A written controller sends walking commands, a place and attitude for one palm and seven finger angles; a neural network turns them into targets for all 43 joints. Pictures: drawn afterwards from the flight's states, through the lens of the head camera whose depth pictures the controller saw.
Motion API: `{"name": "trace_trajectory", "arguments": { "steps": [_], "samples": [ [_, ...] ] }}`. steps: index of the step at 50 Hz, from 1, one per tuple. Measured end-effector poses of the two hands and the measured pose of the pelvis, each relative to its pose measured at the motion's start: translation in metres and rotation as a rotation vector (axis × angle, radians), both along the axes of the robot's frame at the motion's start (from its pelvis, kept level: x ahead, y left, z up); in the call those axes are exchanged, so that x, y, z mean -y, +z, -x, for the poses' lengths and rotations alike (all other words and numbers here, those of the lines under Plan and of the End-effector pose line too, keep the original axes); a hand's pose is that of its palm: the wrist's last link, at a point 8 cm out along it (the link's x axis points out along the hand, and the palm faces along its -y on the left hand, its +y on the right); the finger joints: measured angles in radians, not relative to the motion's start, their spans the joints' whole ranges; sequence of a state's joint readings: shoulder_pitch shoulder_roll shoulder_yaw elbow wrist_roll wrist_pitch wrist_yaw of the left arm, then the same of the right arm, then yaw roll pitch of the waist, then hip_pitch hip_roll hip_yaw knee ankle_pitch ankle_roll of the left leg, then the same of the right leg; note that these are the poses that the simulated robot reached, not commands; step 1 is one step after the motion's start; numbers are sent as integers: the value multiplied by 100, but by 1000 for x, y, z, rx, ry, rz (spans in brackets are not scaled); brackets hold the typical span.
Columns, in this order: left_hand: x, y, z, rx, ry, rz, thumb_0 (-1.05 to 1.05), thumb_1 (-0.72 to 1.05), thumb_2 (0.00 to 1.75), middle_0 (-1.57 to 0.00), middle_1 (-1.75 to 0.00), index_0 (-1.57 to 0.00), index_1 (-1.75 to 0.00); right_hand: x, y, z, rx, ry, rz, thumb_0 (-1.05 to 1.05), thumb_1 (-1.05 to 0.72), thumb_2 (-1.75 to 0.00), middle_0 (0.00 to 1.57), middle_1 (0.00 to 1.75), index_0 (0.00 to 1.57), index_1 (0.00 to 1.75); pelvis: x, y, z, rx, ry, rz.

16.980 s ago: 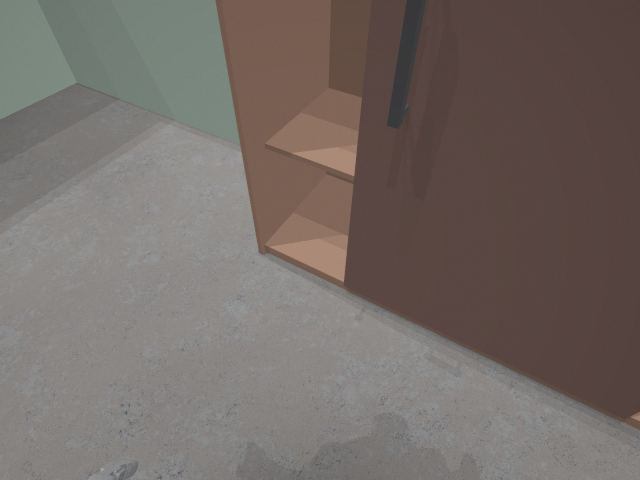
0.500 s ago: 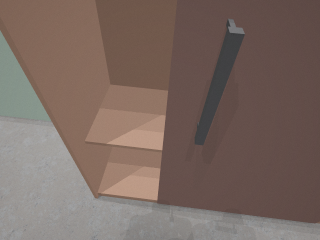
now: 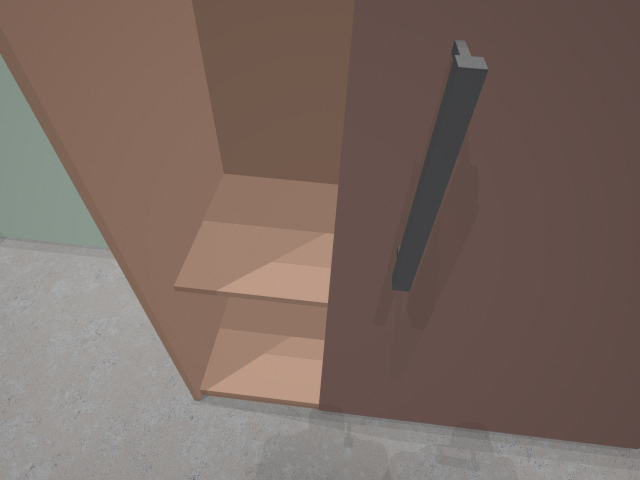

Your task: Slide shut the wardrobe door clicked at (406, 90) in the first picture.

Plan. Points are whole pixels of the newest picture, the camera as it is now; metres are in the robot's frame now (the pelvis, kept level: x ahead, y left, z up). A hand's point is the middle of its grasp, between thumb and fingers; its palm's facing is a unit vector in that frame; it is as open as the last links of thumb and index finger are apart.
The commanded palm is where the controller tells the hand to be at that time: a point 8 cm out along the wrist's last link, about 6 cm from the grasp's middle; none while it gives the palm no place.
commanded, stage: raise the hand with hooked fingers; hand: right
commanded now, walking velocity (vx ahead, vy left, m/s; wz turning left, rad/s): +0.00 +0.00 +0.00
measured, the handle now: (424, 188) +0.41 -0.10 +0.18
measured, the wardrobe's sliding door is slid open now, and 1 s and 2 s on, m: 0.37 0.37 0.37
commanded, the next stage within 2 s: none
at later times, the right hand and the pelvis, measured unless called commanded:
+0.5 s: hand (479, 478) +0.15 -0.17 -0.02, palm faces +0.02 +1.00 +0.04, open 8.5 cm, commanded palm +0.12 -0.24 +0.00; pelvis -0.03 -0.01 -0.05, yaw -2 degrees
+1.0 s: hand (598, 408) +0.19 -0.25 +0.10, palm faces +0.21 +0.98 -0.08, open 11.6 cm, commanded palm +0.15 -0.29 +0.10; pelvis -0.03 -0.01 -0.02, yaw -4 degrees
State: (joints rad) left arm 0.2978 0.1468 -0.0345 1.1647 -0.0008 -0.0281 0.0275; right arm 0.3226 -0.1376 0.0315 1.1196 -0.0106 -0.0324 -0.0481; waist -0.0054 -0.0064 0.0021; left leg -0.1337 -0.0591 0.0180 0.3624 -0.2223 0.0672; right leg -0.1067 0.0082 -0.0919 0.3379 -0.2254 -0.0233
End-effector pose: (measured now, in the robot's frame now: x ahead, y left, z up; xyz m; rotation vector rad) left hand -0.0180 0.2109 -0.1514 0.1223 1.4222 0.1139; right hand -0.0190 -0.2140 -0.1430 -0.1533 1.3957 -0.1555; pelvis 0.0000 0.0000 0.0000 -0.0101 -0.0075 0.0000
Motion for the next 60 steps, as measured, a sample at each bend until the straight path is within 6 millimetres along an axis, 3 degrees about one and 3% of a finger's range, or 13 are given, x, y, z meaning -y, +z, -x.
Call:
{"name": "trace_trajectory", "arguments": {
  "steps": [6,11,14,17,20,26,31,35,39,44,48,52,60],
  "samples": [
    [0,1,-3,35,7,-5,0,91,89,-20,-30,-20,-30,4,3,-4,40,-39,7,1,-92,-90,20,30,20,30,2,-2,5,-4,-1,-9],
    [-21,12,-49,364,-48,-73,2,93,89,-20,-30,-20,-30,42,91,-105,659,-61,138,4,-93,-89,21,32,20,32,9,-7,16,2,-42,-3],
    [-30,21,-91,563,-80,-101,2,92,89,-20,-30,-20,-30,38,155,-166,1058,-3,122,3,-89,-87,20,34,20,34,14,-13,23,-22,-67,-7],
    [-35,40,-132,741,-102,-118,2,92,89,-20,-30,-20,-30,20,189,-201,1381,63,-9,2,-82,-85,20,37,20,37,14,-24,29,-74,-56,-4],
    [-34,63,-164,871,-140,-122,2,92,89,-20,-30,-20,-30,1,182,-199,1504,124,-170,1,-75,-82,21,41,21,41,11,-34,32,-104,-36,3],
    [-18,86,-211,973,-223,-113,1,91,89,-20,-30,-20,-30,13,120,-136,1210,61,-151,0,-60,-77,23,50,23,50,9,-46,32,-106,-45,-2],
    [12,75,-222,961,-307,-58,1,91,89,-20,-30,-20,-30,52,152,-101,1337,-52,79,1,-47,-72,24,57,23,57,7,-49,34,-103,-86,-31],
    [37,51,-210,906,-345,17,1,91,89,-20,-30,-20,-30,54,198,-120,1580,48,93,1,-38,-68,23,63,23,63,9,-51,42,-87,-118,-53],
    [47,35,-183,833,-282,68,1,91,89,-20,-30,-21,-30,40,209,-164,1525,250,-46,1,-29,-64,24,69,24,69,10,-45,46,-83,-107,-50],
    [33,35,-150,766,-161,43,2,90,89,-20,-30,-21,-30,51,202,-192,1316,214,-112,0,-17,-59,26,77,25,77,12,-32,38,-83,-67,-29],
    [12,40,-137,742,-138,-13,2,90,89,-20,-30,-21,-30,78,227,-187,1404,74,5,0,-8,-55,27,83,26,83,12,-26,28,-71,-57,-25],
    [-6,46,-138,740,-180,-60,2,91,89,-20,-30,-20,-30,95,251,-178,1510,62,96,0,2,-51,27,89,27,89,14,-23,25,-51,-71,-31],
    [-12,69,-169,856,-192,-108,2,91,89,-20,-30,-20,-30,97,259,-190,1429,169,14,-1,21,-43,28,101,28,101,17,-16,28,-5,-80,-32]
  ]
}}
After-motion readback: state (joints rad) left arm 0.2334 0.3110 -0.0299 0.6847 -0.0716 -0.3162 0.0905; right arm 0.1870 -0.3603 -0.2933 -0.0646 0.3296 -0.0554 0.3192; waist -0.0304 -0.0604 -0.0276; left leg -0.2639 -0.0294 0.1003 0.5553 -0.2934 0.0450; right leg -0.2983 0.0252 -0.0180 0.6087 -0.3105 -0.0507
